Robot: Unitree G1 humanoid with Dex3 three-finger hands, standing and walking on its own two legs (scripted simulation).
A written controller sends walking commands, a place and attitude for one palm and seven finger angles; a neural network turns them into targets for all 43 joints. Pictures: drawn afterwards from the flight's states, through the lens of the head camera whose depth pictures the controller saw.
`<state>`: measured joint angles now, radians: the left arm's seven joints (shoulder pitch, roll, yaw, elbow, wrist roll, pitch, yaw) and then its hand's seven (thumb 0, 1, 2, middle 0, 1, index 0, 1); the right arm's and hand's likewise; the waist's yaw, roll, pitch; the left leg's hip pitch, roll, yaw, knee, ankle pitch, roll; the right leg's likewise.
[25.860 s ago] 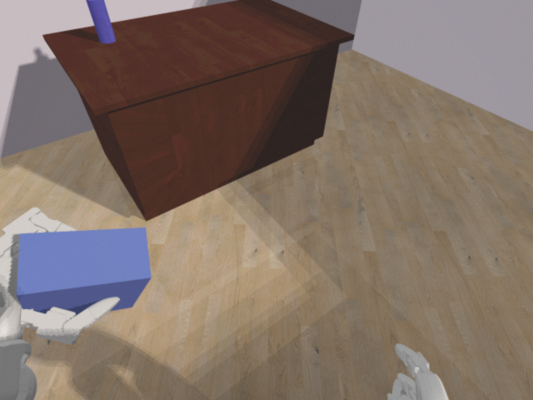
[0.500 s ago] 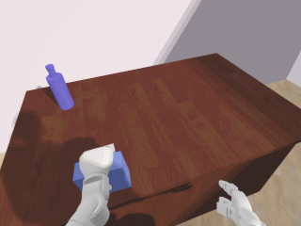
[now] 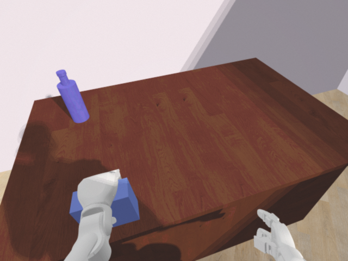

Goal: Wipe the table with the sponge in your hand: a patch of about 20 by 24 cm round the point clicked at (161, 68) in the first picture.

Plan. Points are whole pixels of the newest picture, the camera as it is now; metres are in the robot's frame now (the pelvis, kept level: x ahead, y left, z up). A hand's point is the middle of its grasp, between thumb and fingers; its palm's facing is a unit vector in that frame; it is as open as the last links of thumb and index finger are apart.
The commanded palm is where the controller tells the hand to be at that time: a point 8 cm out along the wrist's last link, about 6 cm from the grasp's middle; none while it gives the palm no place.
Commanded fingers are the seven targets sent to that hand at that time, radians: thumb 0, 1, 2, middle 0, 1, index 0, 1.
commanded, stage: wipe forward along the middle lane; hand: left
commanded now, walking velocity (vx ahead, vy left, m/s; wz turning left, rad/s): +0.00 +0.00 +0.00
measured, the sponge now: (109, 209) +0.24 +0.22 -0.03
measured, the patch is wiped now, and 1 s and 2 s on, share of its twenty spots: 1.00 1.00 1.00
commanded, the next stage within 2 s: slide back across to the first lane in 1.50 s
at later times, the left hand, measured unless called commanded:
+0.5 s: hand (101, 184) +0.30 +0.25 +0.00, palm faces -0.07 -0.04 -1.00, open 9.6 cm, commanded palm +0.27 +0.24 +0.03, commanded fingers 0.00 0.10 1.30 -1.20 -1.60 -1.20 -1.60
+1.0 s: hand (99, 169) +0.34 +0.27 +0.00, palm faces -0.09 -0.02 -1.00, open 9.6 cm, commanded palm +0.32 +0.26 +0.03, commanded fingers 0.00 0.10 1.30 -1.20 -1.60 -1.20 -1.60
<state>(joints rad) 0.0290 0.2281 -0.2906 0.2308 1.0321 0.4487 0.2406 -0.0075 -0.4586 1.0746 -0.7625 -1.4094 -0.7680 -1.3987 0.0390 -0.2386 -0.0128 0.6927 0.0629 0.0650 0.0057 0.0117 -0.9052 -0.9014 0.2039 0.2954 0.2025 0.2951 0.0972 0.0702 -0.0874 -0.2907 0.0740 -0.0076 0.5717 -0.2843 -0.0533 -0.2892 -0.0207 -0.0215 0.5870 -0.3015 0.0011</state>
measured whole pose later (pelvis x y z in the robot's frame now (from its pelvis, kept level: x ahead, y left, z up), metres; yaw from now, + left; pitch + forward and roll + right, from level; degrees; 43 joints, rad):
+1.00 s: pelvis -0.02 +0.00 -0.01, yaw +0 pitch +9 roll +0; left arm -0.46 0.36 -0.09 0.80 1.01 0.29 0.29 0.00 -0.49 1.09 -0.79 -1.39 -0.80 -1.38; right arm 0.18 -0.25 -0.02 0.73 0.07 0.06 -0.06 0.01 -0.91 -0.90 0.20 0.30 0.20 0.30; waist 0.01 0.05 -0.12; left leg -0.56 0.08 -0.03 0.68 -0.28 -0.05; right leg -0.55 -0.01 -0.03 0.68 -0.29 0.00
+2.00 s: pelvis +0.00 +0.02 -0.01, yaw -1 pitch +12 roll -2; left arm -0.57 0.49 0.04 0.94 1.03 0.23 0.26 0.00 -0.49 1.09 -0.79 -1.39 -0.80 -1.38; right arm 0.23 -0.25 -0.03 0.75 0.07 0.06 -0.02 0.01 -0.90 -0.90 0.21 0.30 0.20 0.30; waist -0.04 0.04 -0.12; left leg -0.57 0.07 0.00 0.67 -0.31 -0.03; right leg -0.54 -0.02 -0.01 0.61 -0.28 0.03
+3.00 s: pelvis +0.01 +0.03 -0.01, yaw +0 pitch +9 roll -2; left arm -0.23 0.43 -0.01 0.56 1.00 0.27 0.25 -0.01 -0.47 1.09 -0.77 -1.40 -0.77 -1.40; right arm 0.16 -0.25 -0.02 0.69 0.07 0.07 -0.03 0.01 -0.90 -0.90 0.21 0.30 0.20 0.30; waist 0.03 0.05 -0.12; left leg -0.50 0.05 -0.02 0.69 -0.34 -0.02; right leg -0.46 -0.04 -0.02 0.63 -0.32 0.03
